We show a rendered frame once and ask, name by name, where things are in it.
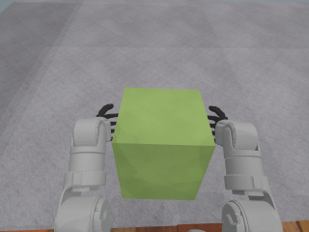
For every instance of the right robot upper arm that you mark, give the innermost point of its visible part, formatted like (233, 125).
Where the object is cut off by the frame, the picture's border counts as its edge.
(250, 216)

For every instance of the left robot forearm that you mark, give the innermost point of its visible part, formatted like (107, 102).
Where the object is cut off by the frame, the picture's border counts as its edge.
(87, 156)

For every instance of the left robot hand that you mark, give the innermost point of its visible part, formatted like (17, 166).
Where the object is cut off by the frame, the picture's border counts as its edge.
(108, 116)

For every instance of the left robot upper arm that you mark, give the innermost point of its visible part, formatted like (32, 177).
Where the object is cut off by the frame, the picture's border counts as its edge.
(88, 213)

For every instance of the right robot hand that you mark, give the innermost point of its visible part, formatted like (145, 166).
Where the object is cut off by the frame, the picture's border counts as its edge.
(216, 119)

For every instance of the carton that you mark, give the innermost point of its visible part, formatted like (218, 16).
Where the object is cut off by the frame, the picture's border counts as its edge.
(162, 143)

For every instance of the right robot forearm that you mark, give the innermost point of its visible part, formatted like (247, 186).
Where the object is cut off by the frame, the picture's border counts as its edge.
(242, 154)

